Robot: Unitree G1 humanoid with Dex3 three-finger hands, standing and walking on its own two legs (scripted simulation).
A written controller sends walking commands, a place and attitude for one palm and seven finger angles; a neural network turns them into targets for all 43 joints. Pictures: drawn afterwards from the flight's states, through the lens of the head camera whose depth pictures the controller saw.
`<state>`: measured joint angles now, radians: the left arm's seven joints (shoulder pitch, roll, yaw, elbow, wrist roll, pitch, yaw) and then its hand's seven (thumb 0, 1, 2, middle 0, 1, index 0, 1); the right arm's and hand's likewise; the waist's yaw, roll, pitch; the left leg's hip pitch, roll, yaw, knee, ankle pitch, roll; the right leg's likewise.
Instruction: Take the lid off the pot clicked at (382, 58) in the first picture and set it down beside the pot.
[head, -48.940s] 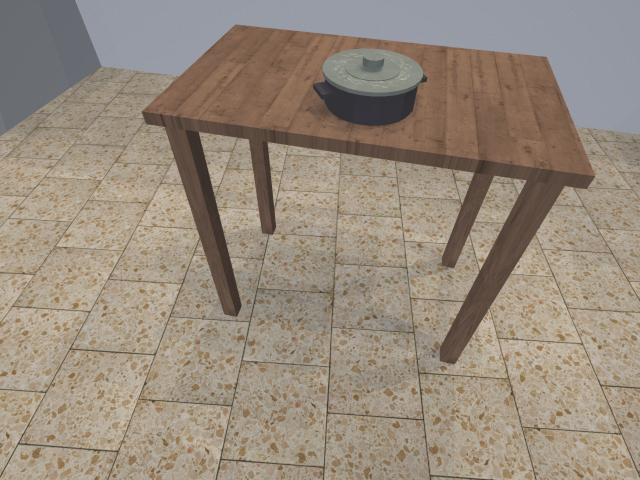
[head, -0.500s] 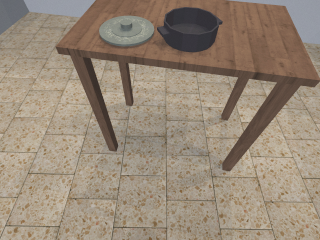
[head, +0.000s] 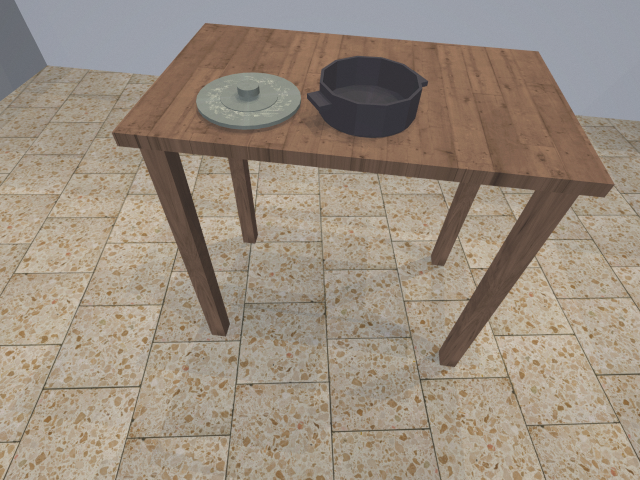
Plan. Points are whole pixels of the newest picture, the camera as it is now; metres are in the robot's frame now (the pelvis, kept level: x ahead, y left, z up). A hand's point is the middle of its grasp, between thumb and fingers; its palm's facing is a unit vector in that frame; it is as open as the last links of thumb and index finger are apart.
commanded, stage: let the arm hang, fingers relaxed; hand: left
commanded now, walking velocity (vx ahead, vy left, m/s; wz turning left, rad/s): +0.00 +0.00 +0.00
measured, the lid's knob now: (248, 88) +0.78 +0.18 +0.09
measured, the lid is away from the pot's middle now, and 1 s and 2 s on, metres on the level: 0.24 0.24 0.24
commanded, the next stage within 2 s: look to check the result in 1.10 s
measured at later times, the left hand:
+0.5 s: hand out of the picture -0.02 +0.17 -0.18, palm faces +0.01 -0.99 -0.17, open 7.3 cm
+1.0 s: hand out of the picture -0.03 +0.18 -0.18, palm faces +0.01 -0.99 -0.17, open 7.3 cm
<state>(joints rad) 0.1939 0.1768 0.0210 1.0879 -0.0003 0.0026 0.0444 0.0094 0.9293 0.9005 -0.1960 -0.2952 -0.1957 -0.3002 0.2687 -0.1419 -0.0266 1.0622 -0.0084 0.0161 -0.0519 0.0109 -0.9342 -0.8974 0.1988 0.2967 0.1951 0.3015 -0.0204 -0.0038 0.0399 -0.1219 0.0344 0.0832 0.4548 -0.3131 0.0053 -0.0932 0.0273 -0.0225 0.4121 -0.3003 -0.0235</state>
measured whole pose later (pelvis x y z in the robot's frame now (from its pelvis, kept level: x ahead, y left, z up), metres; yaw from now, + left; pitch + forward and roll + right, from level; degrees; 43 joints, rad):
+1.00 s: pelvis -0.02 +0.02 +0.00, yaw -1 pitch -1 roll -1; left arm 0.27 0.13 0.01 1.15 0.00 0.00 0.05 0.00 0.92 0.90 -0.20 -0.30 -0.20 -0.30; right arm 0.31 -0.09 -0.02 1.10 0.00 0.01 -0.04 0.00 -0.91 -0.90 0.20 0.30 0.19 0.30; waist -0.02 -0.01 0.06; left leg -0.14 0.02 0.11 0.43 -0.28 0.03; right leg -0.12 0.01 0.00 0.40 -0.26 0.00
